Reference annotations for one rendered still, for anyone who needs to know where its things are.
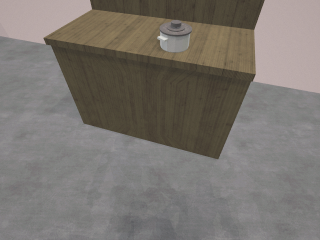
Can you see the lid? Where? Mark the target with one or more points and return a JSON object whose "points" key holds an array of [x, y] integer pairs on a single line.
{"points": [[169, 30]]}

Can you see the table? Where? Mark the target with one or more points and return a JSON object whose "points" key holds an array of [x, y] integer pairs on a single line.
{"points": [[121, 79]]}

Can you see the knob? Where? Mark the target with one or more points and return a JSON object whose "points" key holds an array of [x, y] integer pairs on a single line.
{"points": [[176, 23]]}

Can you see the pot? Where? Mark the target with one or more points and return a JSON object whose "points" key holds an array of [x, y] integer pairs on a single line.
{"points": [[174, 44]]}

